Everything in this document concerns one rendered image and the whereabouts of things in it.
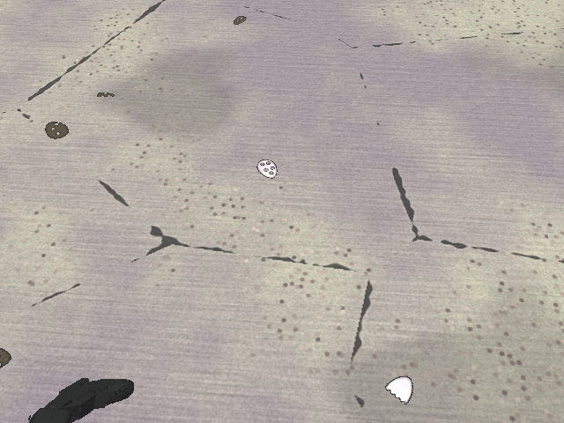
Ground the robot left hand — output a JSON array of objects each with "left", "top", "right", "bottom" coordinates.
[{"left": 28, "top": 378, "right": 134, "bottom": 423}]

